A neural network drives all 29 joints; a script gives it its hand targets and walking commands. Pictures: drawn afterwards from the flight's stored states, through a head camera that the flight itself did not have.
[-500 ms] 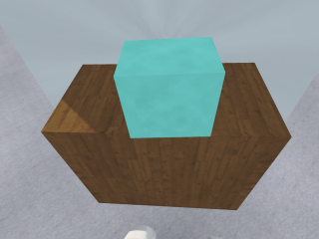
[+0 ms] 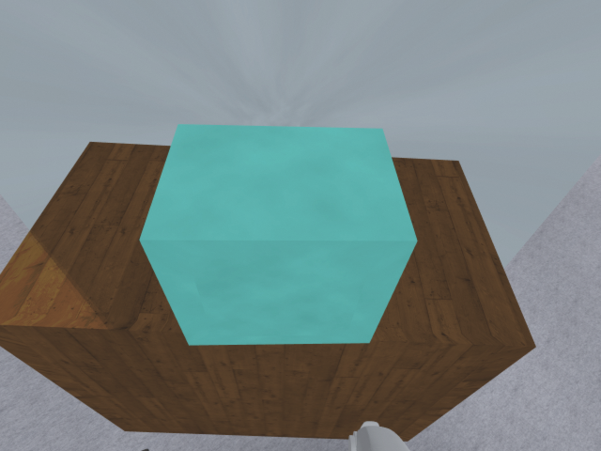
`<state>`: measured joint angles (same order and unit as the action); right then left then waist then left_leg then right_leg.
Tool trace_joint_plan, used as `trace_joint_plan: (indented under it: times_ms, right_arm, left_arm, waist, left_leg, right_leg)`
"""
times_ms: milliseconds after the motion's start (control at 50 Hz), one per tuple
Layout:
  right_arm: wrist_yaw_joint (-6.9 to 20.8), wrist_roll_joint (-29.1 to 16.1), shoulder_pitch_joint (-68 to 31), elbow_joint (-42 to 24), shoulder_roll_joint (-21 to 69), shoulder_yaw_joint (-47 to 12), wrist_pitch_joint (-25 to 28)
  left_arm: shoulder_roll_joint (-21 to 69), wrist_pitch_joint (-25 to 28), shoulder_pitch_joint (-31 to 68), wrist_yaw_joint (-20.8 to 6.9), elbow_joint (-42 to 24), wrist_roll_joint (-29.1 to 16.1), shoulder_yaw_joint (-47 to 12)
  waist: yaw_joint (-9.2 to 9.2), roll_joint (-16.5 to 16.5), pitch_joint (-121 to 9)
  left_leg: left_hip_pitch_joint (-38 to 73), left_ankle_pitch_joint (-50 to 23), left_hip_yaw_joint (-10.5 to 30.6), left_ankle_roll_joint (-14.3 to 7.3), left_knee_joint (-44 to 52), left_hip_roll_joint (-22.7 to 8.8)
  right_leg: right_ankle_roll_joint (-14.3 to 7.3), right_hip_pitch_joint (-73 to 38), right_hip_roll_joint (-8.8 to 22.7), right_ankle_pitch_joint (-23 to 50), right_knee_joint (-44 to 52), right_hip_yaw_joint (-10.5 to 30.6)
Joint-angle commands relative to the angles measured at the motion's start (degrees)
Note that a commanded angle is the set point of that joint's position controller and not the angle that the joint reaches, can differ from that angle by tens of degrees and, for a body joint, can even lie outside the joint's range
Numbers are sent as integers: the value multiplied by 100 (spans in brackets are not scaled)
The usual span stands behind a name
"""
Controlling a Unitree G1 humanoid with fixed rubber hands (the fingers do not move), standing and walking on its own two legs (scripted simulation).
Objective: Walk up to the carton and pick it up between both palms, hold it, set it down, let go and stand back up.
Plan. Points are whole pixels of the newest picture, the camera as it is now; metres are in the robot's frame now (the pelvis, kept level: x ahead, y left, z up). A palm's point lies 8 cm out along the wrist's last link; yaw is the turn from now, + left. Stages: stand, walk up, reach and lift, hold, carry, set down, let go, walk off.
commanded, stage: walk up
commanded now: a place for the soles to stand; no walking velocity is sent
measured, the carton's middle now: (281, 242) +0.37 +0.05 +0.08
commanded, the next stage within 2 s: none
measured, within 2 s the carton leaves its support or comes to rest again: neither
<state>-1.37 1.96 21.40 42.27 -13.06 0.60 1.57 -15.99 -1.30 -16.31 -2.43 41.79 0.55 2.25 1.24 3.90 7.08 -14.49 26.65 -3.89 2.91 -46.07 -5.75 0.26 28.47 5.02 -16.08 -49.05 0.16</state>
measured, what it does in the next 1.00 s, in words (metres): steps on the spot: right foot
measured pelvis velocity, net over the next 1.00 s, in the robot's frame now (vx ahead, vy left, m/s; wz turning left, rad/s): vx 0.04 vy -0.01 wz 0.03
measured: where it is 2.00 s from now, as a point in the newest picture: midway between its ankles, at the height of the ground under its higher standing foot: outside the picture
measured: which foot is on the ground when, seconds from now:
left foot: down 0.00-1.00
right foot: up 0.00-0.00, down 0.02-1.00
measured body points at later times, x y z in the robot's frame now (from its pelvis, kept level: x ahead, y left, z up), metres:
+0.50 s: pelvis +0.05 -0.02 +0.01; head +0.09 -0.01 +0.46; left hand +0.18 +0.25 -0.11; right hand +0.17 -0.27 -0.11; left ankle +0.02 +0.11 -0.70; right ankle +0.12 -0.17 -0.70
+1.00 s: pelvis +0.04 -0.01 +0.01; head +0.07 -0.01 +0.46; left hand +0.13 +0.25 -0.11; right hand +0.14 -0.27 -0.11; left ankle +0.02 +0.11 -0.70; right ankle +0.12 -0.17 -0.70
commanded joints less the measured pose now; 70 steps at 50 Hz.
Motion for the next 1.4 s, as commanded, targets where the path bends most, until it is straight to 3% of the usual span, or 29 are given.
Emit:
trace_joint_plan:
  times_ms: [0, 20, 40, 60, 140, 180, 200, 220, 240, 260, 280, 320, 400, 720, 900, 920, 940, 980, 1000, 1040, 1120, 1140, 1160, 1180, 1200, 1220, 1260, 1320, 1380]
  right_arm:
    - [52, -212, -111, -735, -836, 144, -22]
    - [35, -265, 289, -828, -696, 101, -85]
    - [-70, -242, 144, -774, -947, 180, -269]
    - [-112, -150, -212, -734, -1144, 260, -400]
    - [-92, -158, -17, -541, -978, 232, -354]
    - [-54, -192, 257, -384, -1066, 305, -286]
    - [-32, -185, 289, -391, -1161, 332, -233]
    - [-11, -137, 72, -479, -1486, 389, -177]
    - [30, -278, -621, -593, -1804, 465, -174]
    - [64, -338, -1202, -618, -1859, 456, -184]
    - [91, -340, -1560, -655, -1564, 336, -161]
    - [80, -279, -990, -642, -1268, 254, -140]
    - [91, -256, -746, -595, -1273, 255, -187]
    - [208, -296, -1058, -548, -1253, 293, -238]
    - [248, -269, -882, -435, -1125, 319, -156]
    - [286, -196, -1270, -546, -1515, 384, -267]
    - [297, -118, -1156, -589, -1447, 366, -332]
    - [279, 2, -986, -616, -1199, 371, -492]
    - [271, 48, -1080, -613, -1155, 390, -562]
    - [276, -27, -1007, -714, -1067, 373, -586]
    - [383, -119, -295, -545, -1052, 364, -539]
    - [418, -127, -10, -426, -1108, 406, -491]
    - [431, -108, -143, -404, -1448, 480, -451]
    - [387, -78, -715, -658, -2093, 635, -470]
    - [316, -143, -1067, -775, -2391, 734, -504]
    - [243, -126, -1372, -817, -2226, 655, -491]
    - [141, 12, -1634, -824, -1841, 520, -485]
    - [124, 8, -1711, -816, -1394, 407, -481]
    - [37, 19, -1352, -643, -1051, 329, -383]
  left_arm:
    - [-1100, 350, -1196, 194, -258, 73, 402]
    - [-1490, 345, -983, 256, -538, 93, 441]
    - [-1757, 256, -732, 287, -643, -87, 513]
    - [-1561, 194, -443, 325, -701, -128, 473]
    - [-1359, 23, 313, 398, -825, 27, 284]
    - [-1183, -12, 599, 347, -853, 8, 201]
    - [-1126, -8, 702, 319, -874, -46, 157]
    - [-924, 12, 653, 276, -937, -136, 83]
    - [-747, 16, 669, 277, -980, -201, 72]
    - [-736, 15, 670, 318, -876, -124, 107]
    - [-757, 73, 474, 310, -746, -118, 111]
    - [-1004, 225, 409, 273, -643, -136, 133]
    - [-976, 250, 436, 265, -745, -102, 115]
    - [-942, 141, 534, 235, -638, -103, 151]
    - [-967, 229, 374, 238, -561, -75, 172]
    - [-1332, 238, 213, 340, -478, -42, 308]
    - [-1590, 257, -186, 383, -381, -9, 380]
    - [-1711, 228, -365, 455, -377, 7, 456]
    - [-1679, 196, -388, 488, -351, 33, 489]
    - [-1617, 128, 54, 566, -438, 97, 492]
    - [-1487, 59, 1043, 585, -682, 197, 387]
    - [-1384, 32, 1146, 564, -715, 162, 306]
    - [-980, 5, 812, 527, -707, 52, 158]
    - [-540, -6, 636, 534, -881, -74, 78]
    - [-807, -92, 851, 662, -853, -43, 185]
    - [-1029, -106, 916, 698, -684, -20, 258]
    - [-1010, -2, 457, 687, -290, -133, 299]
    - [-1112, 81, -70, 610, -73, -59, 330]
    - [-993, 36, 241, 479, -209, -69, 245]
  waist:
    - [-486, -107, -1190]
    - [-308, 747, -1499]
    - [-423, 968, -1616]
    - [-415, 734, -1219]
    - [-123, 975, -650]
    - [115, 1014, -797]
    - [232, 753, -820]
    - [183, -123, -893]
    - [-59, -801, -690]
    - [-226, -953, -326]
    - [-436, -782, -414]
    - [-210, -351, -1167]
    - [-85, -657, -1679]
    - [-152, -568, -703]
    - [-141, -332, -814]
    - [-223, -397, -436]
    - [-287, 11, -830]
    - [-363, 742, -1154]
    - [-387, 812, -1201]
    - [-262, 890, -1107]
    - [269, 1090, -1306]
    - [498, 591, -1521]
    - [382, -726, -1480]
    - [298, -2290, -1036]
    - [420, -2266, -952]
    - [354, -1951, -692]
    - [12, -1752, -358]
    - [-40, -1751, -840]
    - [62, -1432, -934]
  left_leg:
    - [-1312, -2110, -15, -472, -803, -26]
    - [-1259, -293, 77, -201, -1558, 361]
    - [-1067, 1171, 458, -131, -1913, 353]
    - [-1213, 1178, 668, -131, -2206, 151]
    - [-1012, 941, 623, -202, -1132, 7]
    - [-130, -103, 378, -281, 343, 190]
    - [210, -792, 527, -402, 1161, 142]
    - [1, -840, 1438, -657, 1834, -309]
    - [-999, -454, 2520, -1060, 2396, -805]
    - [-1831, -540, 2643, -1377, 2444, -982]
    - [-1654, -1270, 1954, -1152, 1968, -665]
    - [-560, -2330, 938, -525, 1117, -5]
    - [157, -2847, 900, -558, 1070, -26]
    - [-686, -853, 979, -603, 1860, 48]
    - [-532, -892, 1066, -596, 1914, 126]
    - [-835, -2293, 796, -577, 1073, 273]
    - [-788, -2330, 511, -411, 62, 477]
    - [-1017, 707, 547, -182, -1569, 671]
    - [-1199, 1059, 797, -169, -2037, 504]
    - [-1186, 966, 1062, -182, -1973, 212]
    - [51, -369, 798, -274, 322, 84]
    - [732, -1080, 676, -348, 1275, 203]
    - [734, -1012, 1294, -517, 2039, 129]
    - [-36, -656, 3240, -1115, 2864, -1034]
    - [-1008, 263, 4051, -1733, 3420, -1607]
    - [-1174, 386, 3828, -1710, 3483, -1451]
    - [-626, -1308, 2493, -1339, 2715, -881]
    - [-47, -1309, 2426, -1776, 2354, -963]
    - [598, -957, 2628, -1726, 2284, -1152]
  right_leg:
    - [-414, -2777, 88, 2594, 1381, 320]
    - [-1132, -2503, 1354, 3025, 2004, 2274]
    - [-1804, -1907, 1883, 1984, 2659, 3239]
    - [-1858, -1531, 1807, 749, 2900, 3366]
    - [-1472, -688, 1295, 500, 2439, 2188]
    - [-1103, -320, 980, 312, 2155, 1849]
    - [-823, -174, 823, 291, 1818, 1483]
    - [-453, -133, 448, 333, 1086, 893]
    - [-152, -459, -400, -154, 484, 159]
    - [-164, -1132, -483, -232, 444, 211]
    - [-230, -1489, -289, 366, 966, 267]
    - [-507, -1517, 184, 2373, 1240, 690]
    - [-566, -1599, 375, 3240, 1061, 583]
    - [-376, -1387, 181, 591, 1863, 394]
    - [-345, -1420, 211, 414, 2067, 432]
    - [-584, -1458, 588, 1914, 2000, 716]
    - [-1048, -1830, 1187, 2950, 2132, 1305]
    - [-2019, -2023, 2271, 4054, 2568, 2364]
    - [-2204, -1984, 2402, 3817, 2680, 2501]
    - [-2013, -1697, 2171, 3269, 2632, 1998]
    - [-1086, -923, 1417, 1955, 1970, 951]
    - [-780, -509, 1007, 1267, 1292, 500]
    - [-441, -42, 247, 15, 250, -84]
    - [-98, 815, -708, -2066, -668, -469]
    - [-154, 497, -857, -2535, -1697, 223]
    - [-228, 433, -806, -2212, -2092, 634]
    - [-184, 733, -920, -1579, -2274, 678]
    - [50, 360, -802, -1471, -2553, 555]
    - [196, 395, -508, -1762, -1230, 662]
